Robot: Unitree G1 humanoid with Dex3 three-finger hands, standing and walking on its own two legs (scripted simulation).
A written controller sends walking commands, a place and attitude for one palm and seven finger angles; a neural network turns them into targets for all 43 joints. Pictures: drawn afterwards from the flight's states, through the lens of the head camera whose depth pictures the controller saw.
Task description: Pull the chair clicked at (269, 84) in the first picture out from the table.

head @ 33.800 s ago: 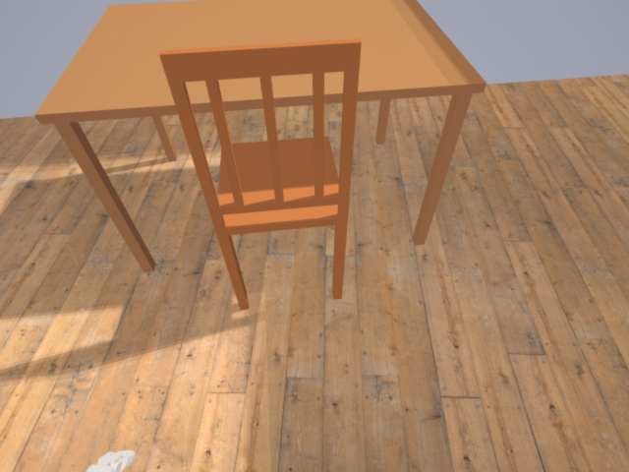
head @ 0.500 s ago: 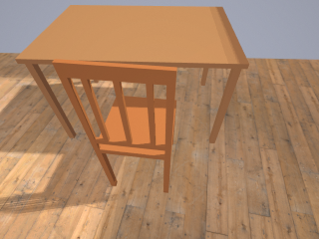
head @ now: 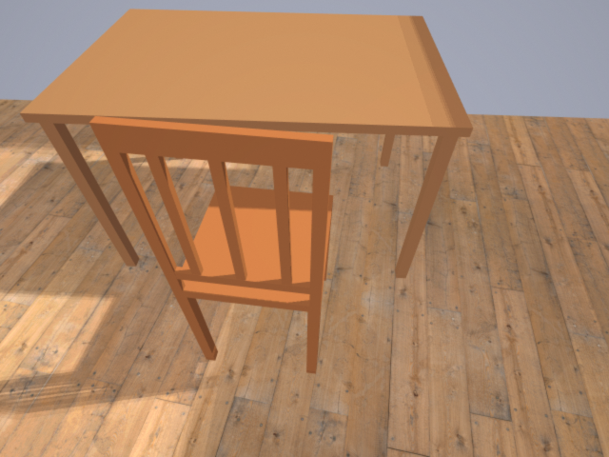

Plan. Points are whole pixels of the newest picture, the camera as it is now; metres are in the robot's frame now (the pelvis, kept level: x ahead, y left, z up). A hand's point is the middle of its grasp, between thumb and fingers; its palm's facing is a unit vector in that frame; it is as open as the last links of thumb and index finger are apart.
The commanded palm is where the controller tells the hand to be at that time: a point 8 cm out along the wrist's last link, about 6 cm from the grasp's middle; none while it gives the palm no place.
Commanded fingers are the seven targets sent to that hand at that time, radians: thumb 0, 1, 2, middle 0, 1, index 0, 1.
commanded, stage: look to check the result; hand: left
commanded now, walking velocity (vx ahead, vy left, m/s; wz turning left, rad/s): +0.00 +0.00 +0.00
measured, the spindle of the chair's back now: (231, 227) +0.54 +0.18 -0.08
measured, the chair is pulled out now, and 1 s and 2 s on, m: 0.17 0.17 0.17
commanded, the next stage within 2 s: take the last steps up to it in 0.08 s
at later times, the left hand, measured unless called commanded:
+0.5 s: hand out of the picture -0.01 +0.16 -0.18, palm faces +0.01 -0.98 -0.18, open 7.3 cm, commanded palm none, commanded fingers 0.00 0.90 0.90 -0.20 -0.30 -0.20 -0.30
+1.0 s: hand out of the picture +0.07 +0.16 -0.19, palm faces +0.04 -0.98 -0.20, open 7.3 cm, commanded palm none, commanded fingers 0.00 0.90 0.90 -0.20 -0.30 -0.20 -0.30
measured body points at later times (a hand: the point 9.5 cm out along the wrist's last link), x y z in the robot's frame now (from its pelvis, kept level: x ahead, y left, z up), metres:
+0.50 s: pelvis +0.02 +0.00 -0.01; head +0.02 -0.01 +0.44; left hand -0.01 +0.22 -0.17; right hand +0.00 -0.21 -0.17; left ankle +0.01 +0.13 -0.75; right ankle -0.04 -0.09 -0.75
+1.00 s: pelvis +0.07 -0.01 -0.01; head +0.08 -0.02 +0.44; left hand +0.07 +0.21 -0.17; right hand +0.04 -0.22 -0.18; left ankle +0.01 +0.12 -0.75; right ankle +0.04 -0.11 -0.75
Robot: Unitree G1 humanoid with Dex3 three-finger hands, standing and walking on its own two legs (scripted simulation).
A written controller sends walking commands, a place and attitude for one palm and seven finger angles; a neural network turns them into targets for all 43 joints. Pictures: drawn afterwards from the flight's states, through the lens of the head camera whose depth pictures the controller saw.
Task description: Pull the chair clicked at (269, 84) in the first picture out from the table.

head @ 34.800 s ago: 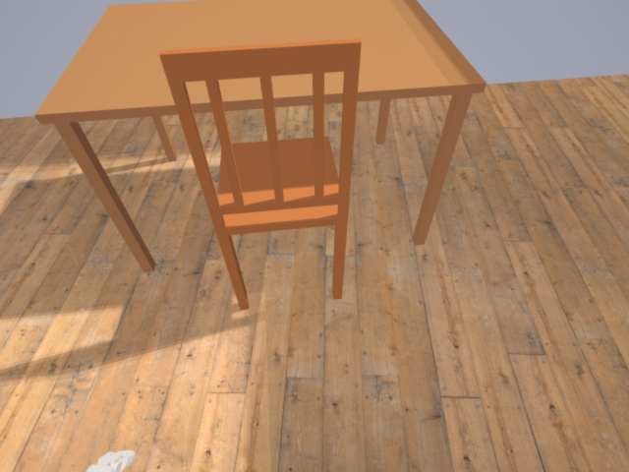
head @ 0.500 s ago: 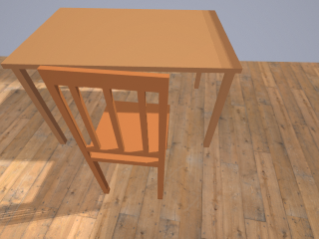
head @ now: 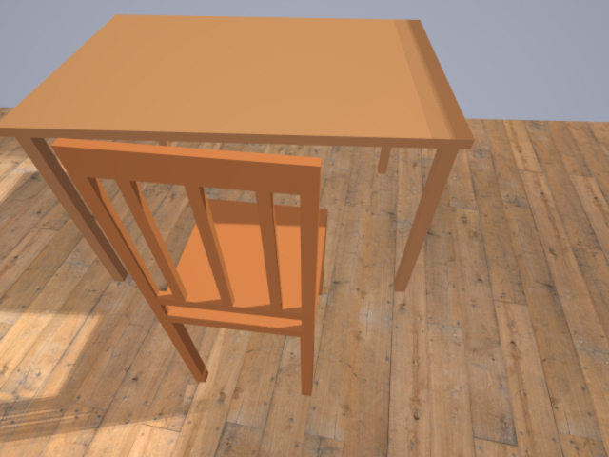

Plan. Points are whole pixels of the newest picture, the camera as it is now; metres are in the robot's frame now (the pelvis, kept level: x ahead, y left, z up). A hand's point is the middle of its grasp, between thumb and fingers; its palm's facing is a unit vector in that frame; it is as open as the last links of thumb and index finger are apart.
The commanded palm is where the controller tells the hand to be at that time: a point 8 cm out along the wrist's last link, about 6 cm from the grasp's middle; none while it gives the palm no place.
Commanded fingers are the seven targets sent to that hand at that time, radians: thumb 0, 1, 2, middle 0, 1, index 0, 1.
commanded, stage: come to a stop and stand still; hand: left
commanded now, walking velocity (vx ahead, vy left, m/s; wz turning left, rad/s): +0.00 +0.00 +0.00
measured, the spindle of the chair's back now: (214, 253) +0.47 +0.19 -0.06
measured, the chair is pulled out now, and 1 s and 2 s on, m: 0.17 0.17 0.17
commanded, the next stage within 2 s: look again from close up in 1.02 s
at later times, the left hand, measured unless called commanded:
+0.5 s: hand out of the picture +0.01 +0.20 -0.17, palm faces +0.01 -0.98 -0.20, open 7.3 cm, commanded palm none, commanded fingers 0.00 0.90 0.90 -0.20 -0.30 -0.20 -0.30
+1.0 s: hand out of the picture -0.04 +0.19 -0.16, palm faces +0.00 -0.98 -0.17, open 7.4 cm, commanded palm none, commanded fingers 0.00 0.90 0.90 -0.20 -0.30 -0.20 -0.30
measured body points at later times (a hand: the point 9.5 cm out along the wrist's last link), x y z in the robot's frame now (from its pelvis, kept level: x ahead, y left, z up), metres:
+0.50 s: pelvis +0.00 +0.02 +0.01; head +0.01 +0.02 +0.46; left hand +0.01 +0.25 -0.15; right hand -0.01 -0.20 -0.15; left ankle -0.06 +0.14 -0.73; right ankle -0.03 -0.10 -0.73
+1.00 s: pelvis -0.02 +0.03 +0.01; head -0.01 +0.03 +0.46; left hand -0.04 +0.25 -0.15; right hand -0.05 -0.18 -0.15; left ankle -0.06 +0.14 -0.73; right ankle -0.03 -0.10 -0.73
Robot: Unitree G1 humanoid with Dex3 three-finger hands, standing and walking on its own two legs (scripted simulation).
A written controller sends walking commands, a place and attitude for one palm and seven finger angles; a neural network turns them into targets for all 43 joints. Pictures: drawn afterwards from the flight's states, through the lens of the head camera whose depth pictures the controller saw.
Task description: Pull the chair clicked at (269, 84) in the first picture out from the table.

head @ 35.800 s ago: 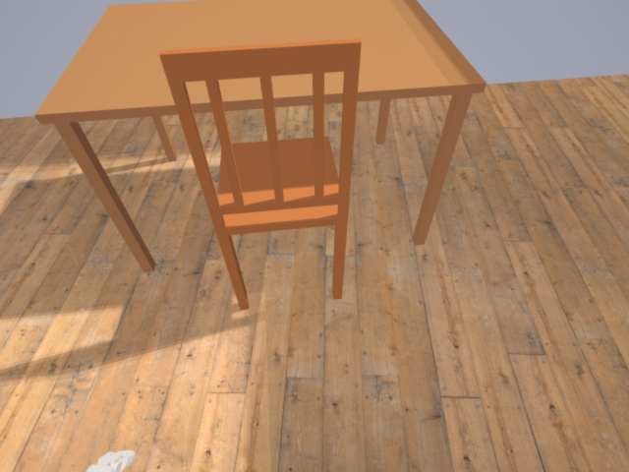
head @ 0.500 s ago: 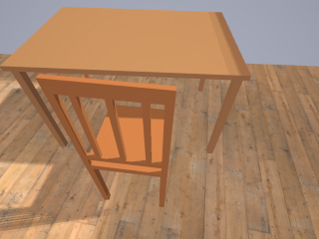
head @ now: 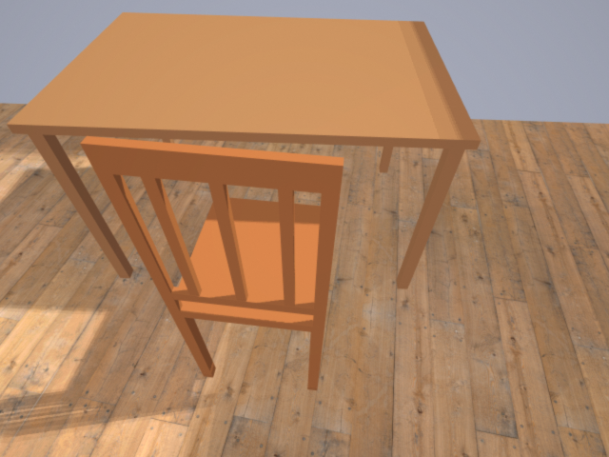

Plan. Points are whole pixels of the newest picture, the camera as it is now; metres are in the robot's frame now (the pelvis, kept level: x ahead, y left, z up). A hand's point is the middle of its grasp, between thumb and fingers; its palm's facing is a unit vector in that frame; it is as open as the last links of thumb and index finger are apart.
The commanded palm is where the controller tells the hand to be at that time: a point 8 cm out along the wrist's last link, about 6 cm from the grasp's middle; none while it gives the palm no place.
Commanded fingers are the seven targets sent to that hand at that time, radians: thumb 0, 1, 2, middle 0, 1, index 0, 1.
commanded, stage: come to a stop and stand still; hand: left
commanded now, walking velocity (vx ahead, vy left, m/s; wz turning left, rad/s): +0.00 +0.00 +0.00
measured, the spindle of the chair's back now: (232, 249) +0.48 +0.17 -0.08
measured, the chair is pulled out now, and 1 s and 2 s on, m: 0.17 0.17 0.17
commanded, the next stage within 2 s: look again from close up in 0.02 s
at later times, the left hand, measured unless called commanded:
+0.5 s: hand out of the picture -0.01 +0.17 -0.18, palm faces +0.02 -0.98 -0.22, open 7.4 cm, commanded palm none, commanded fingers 0.00 0.90 0.90 -0.20 -0.30 -0.20 -0.30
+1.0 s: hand out of the picture -0.01 +0.15 -0.18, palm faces +0.03 -0.98 -0.20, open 7.3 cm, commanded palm none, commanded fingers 0.00 0.90 0.90 -0.20 -0.30 -0.20 -0.30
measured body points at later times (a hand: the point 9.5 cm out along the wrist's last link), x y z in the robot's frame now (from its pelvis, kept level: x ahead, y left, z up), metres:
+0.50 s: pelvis -0.01 +0.00 -0.01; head +0.00 -0.02 +0.44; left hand -0.01 +0.23 -0.16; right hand +0.00 -0.21 -0.18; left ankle -0.05 +0.10 -0.75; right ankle -0.01 -0.13 -0.75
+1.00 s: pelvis +0.00 -0.02 -0.01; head +0.01 -0.03 +0.44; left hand -0.01 +0.20 -0.16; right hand +0.00 -0.23 -0.17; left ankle -0.05 +0.10 -0.75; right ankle -0.01 -0.13 -0.75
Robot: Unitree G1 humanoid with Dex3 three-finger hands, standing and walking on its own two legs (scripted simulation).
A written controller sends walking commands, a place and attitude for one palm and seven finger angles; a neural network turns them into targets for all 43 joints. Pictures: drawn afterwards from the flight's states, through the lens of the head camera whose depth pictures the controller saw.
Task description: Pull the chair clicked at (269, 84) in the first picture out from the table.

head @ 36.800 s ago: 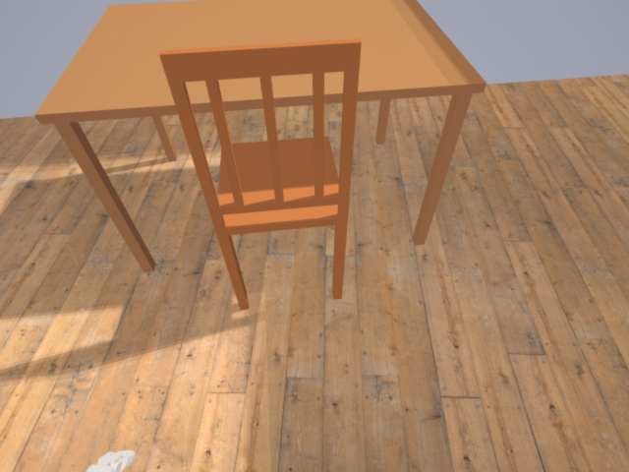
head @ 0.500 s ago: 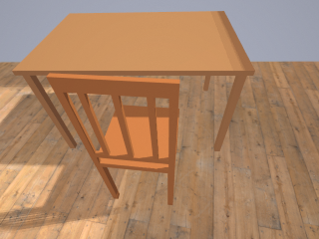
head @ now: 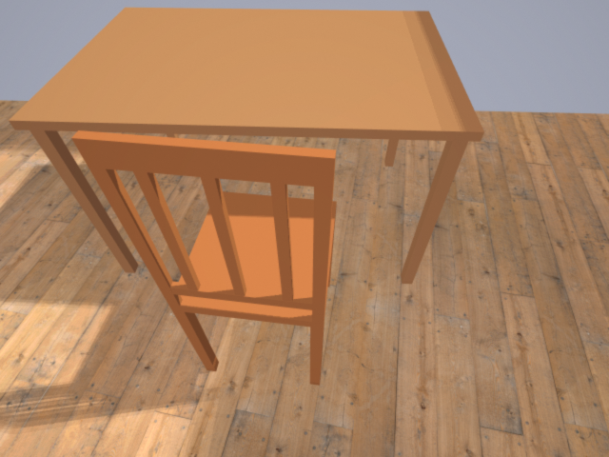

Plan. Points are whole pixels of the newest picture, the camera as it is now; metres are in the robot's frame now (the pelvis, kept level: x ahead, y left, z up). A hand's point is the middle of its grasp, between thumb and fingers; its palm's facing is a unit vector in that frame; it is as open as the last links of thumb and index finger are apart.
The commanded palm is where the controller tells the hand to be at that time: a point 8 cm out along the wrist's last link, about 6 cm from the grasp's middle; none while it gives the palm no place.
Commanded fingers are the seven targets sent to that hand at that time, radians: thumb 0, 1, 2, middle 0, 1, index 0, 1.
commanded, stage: look again from close up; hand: left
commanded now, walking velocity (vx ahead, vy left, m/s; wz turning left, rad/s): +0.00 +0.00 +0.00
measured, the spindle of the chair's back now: (228, 244) +0.48 +0.18 -0.07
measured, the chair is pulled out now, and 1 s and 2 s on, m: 0.17 0.17 0.17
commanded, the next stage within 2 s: shuffle to correct the standing spot in 0.14 s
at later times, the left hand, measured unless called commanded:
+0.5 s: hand out of the picture +0.00 +0.15 -0.18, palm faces -0.03 -0.98 -0.20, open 7.3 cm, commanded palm none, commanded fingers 0.00 0.90 0.90 -0.20 -0.30 -0.20 -0.30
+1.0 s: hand out of the picture +0.03 +0.08 -0.17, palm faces -0.01 -0.98 -0.22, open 7.3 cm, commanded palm none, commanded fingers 0.00 0.90 0.90 -0.20 -0.30 -0.20 -0.30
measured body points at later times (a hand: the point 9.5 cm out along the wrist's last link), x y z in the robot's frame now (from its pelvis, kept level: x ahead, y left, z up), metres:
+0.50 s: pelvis +0.00 -0.02 -0.01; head +0.02 -0.03 +0.44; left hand +0.00 +0.21 -0.16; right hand -0.02 -0.23 -0.17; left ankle -0.05 +0.12 -0.74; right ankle -0.01 -0.11 -0.73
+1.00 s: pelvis +0.02 -0.09 +0.00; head +0.03 -0.11 +0.45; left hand +0.03 +0.13 -0.15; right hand +0.06 -0.31 -0.17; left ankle +0.04 +0.04 -0.72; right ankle +0.01 -0.12 -0.74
